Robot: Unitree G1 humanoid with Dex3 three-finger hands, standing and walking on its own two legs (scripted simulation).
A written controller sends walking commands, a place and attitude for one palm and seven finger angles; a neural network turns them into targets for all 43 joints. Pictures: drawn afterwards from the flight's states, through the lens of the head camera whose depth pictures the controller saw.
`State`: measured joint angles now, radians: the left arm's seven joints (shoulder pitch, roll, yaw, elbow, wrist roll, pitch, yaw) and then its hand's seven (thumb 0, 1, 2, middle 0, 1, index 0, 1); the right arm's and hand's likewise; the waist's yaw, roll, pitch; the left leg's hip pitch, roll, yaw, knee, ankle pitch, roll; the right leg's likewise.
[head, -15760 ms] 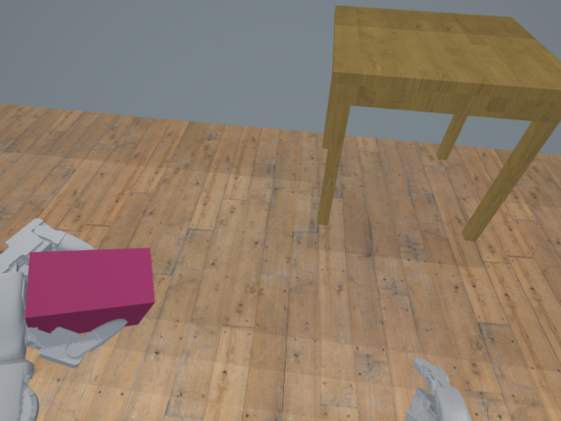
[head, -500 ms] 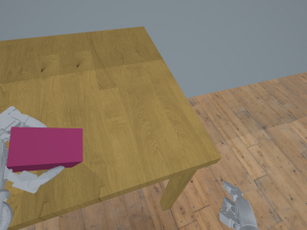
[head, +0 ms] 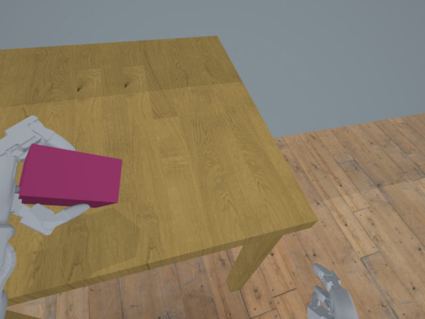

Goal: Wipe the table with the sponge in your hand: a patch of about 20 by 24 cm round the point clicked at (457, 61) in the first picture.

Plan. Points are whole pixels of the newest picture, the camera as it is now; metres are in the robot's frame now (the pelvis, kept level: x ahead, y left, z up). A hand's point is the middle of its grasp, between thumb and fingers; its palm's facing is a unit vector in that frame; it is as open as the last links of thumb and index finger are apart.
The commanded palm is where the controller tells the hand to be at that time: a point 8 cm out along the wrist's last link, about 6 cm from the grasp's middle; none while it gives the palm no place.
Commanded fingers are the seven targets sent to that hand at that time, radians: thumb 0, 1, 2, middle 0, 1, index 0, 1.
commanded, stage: turn the palm down, sponge in hand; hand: left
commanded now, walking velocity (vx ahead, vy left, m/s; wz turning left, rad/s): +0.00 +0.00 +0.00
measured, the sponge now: (82, 182) +0.26 +0.23 +0.14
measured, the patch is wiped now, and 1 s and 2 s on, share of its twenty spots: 0.00 0.00 0.00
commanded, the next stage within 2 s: none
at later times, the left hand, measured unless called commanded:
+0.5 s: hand (48, 210) +0.20 +0.25 +0.16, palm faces +0.35 -0.60 -0.72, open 10.3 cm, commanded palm +0.17 +0.26 +0.20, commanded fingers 0.00 0.10 1.30 -1.20 -1.60 -1.20 -1.60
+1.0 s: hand (74, 195) +0.23 +0.22 +0.17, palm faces +0.20 -0.37 -0.91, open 10.3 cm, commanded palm +0.19 +0.24 +0.23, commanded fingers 0.00 0.10 1.30 -1.20 -1.60 -1.20 -1.60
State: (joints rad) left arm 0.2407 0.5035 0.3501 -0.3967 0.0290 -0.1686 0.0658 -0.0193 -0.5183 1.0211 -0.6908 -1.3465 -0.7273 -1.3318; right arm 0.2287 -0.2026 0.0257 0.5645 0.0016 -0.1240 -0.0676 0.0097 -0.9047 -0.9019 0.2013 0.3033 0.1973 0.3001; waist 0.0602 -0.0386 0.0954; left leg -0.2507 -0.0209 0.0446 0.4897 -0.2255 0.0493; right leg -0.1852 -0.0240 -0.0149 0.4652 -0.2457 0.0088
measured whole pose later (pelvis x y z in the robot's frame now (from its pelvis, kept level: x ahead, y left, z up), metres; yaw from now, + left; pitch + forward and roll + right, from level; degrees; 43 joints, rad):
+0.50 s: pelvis -0.02 -0.05 -0.01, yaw +2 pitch -3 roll +0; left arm 0.20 0.56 0.34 -0.29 0.16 0.13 -0.03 -0.02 -0.52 1.02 -0.69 -1.34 -0.73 -1.33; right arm 0.14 -0.25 0.04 0.63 0.02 -0.07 -0.11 0.01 -0.90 -0.90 0.20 0.30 0.20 0.30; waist 0.09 0.07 0.03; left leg -0.28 0.02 -0.01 0.55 -0.22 -0.01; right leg -0.22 0.01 -0.08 0.56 -0.30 -0.04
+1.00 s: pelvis +0.01 -0.05 -0.01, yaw +0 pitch +0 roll +1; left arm 0.33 0.66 0.29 -0.48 0.34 0.17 -0.04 -0.01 -0.52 1.02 -0.70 -1.34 -0.73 -1.32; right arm 0.17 -0.28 -0.01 0.59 0.05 -0.04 -0.12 0.01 -0.91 -0.90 0.20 0.30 0.20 0.30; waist 0.10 0.09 0.00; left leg -0.29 0.02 0.02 0.57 -0.28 -0.02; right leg -0.24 0.01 -0.05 0.60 -0.35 -0.04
